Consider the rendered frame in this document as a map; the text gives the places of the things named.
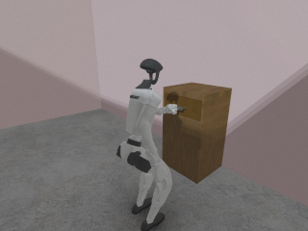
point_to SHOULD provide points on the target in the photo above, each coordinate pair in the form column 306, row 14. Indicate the robot right forearm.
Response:
column 148, row 144

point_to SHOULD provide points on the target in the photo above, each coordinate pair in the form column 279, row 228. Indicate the right robot hand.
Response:
column 159, row 174

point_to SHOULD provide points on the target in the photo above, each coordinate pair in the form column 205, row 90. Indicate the robot right upper arm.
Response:
column 153, row 99

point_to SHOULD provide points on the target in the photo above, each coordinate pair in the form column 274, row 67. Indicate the robot left forearm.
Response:
column 161, row 111

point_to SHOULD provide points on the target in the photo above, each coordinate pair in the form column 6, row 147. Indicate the humanoid robot torso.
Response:
column 133, row 145

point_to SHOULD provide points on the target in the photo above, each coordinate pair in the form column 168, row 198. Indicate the cabinet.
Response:
column 191, row 147

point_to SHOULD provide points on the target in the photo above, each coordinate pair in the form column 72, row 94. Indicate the drawer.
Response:
column 193, row 106

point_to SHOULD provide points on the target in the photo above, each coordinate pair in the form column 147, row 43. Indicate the handle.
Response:
column 180, row 108

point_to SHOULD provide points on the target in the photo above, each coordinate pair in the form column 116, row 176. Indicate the left robot hand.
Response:
column 172, row 109

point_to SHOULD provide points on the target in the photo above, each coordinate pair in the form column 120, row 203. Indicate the right robot foot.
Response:
column 145, row 226

